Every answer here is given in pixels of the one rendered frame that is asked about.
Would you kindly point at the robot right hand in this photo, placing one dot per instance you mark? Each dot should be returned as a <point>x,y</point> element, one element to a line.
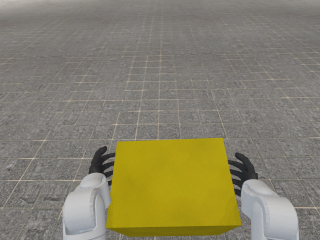
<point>248,171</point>

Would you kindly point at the carton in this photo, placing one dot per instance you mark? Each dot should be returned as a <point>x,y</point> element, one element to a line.
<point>174,187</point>

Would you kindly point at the robot left hand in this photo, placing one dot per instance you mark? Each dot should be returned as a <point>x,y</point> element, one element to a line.
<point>97,161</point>

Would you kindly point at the robot right forearm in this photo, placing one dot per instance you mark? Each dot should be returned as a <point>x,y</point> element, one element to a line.
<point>272,217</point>

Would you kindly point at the robot left forearm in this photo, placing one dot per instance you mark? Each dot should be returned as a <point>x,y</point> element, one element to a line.
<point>83,214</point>

